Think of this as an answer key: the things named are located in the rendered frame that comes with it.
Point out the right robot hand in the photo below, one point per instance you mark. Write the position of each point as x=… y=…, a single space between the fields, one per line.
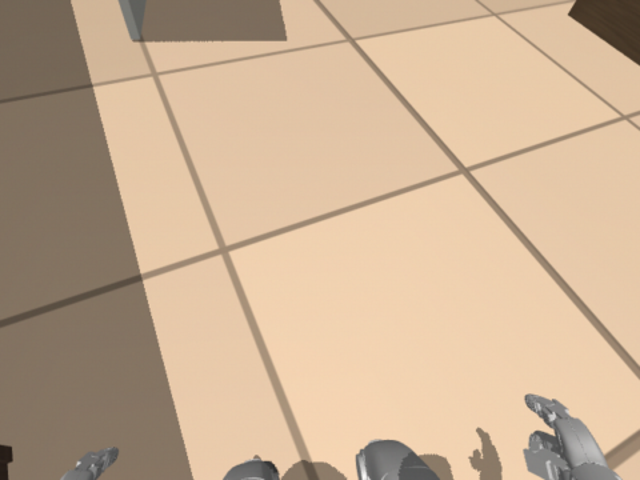
x=553 y=458

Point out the right robot arm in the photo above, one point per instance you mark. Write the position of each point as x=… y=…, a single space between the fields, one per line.
x=593 y=472

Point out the left robot hand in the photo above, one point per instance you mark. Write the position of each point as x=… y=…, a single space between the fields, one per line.
x=91 y=465

